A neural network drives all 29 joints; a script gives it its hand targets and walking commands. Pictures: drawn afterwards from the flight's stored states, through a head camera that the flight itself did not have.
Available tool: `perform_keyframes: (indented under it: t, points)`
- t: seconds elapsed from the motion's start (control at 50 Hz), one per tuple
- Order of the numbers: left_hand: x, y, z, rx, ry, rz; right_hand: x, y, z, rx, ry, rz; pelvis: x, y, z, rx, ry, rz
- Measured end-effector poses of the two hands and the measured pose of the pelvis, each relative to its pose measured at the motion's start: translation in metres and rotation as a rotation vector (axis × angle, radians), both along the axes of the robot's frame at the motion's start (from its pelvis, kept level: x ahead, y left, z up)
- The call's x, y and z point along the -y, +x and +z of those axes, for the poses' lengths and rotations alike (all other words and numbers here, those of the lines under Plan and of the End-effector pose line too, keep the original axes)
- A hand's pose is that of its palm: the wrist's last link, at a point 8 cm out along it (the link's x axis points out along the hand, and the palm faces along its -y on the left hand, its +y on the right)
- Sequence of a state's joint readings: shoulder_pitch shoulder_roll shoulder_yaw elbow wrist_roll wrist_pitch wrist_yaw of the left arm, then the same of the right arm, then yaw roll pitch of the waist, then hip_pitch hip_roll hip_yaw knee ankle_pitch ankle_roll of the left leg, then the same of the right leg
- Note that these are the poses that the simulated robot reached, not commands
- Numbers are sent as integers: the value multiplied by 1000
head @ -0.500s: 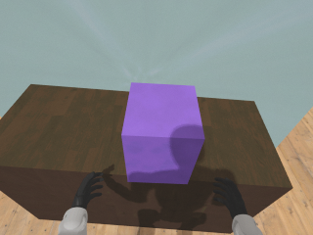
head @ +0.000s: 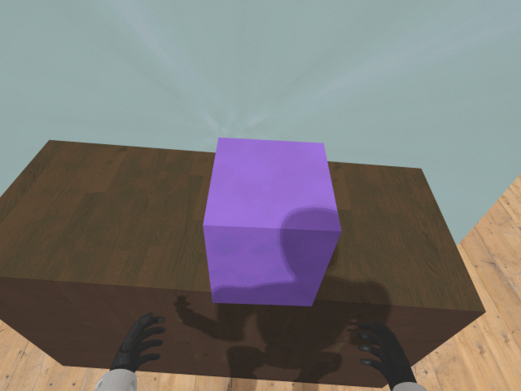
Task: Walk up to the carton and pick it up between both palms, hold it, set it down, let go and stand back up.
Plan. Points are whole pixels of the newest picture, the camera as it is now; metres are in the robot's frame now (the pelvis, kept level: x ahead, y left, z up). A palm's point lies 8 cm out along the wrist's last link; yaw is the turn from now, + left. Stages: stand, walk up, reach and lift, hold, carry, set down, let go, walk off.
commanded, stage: let go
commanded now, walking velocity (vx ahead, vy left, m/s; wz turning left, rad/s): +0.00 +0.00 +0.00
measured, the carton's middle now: (266, 224) +0.44 +0.02 -0.01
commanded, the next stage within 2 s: stand in 0.44 s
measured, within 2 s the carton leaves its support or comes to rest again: neither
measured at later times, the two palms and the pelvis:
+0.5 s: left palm (121, 375) +0.18 +0.23 -0.08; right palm out of the picture +0.18 -0.22 -0.07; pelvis +0.01 +0.00 +0.00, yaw -1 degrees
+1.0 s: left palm out of the picture +0.05 +0.24 -0.13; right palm out of the picture +0.00 -0.24 -0.13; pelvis +0.01 +0.01 +0.00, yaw -2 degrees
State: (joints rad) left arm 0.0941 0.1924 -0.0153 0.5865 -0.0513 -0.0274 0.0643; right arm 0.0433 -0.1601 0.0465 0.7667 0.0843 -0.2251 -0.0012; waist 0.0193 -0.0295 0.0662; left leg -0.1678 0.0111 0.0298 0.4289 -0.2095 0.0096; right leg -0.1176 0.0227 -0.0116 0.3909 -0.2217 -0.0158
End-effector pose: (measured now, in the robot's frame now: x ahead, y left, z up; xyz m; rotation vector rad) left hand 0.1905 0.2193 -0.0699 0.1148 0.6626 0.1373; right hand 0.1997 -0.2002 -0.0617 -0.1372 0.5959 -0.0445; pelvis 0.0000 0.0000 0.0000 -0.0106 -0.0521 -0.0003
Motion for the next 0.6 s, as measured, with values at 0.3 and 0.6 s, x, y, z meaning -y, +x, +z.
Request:
perform_keyframes:
  t: [0.3,0.6]
  points:
    - [-7,-5,-1,-65,28,-15,7,-5,-4,-40,-19,17,-1,8,1,-18,1,-8]
    - [-17,-43,-23,-209,66,-58,40,-57,-40,-316,-90,-57,-2,18,-4,-43,-2,-20]
